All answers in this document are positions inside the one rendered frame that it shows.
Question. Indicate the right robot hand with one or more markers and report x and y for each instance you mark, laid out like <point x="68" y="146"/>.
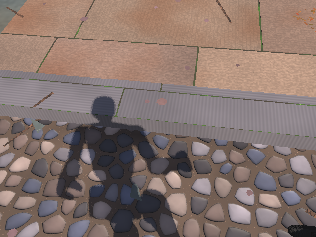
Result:
<point x="302" y="230"/>

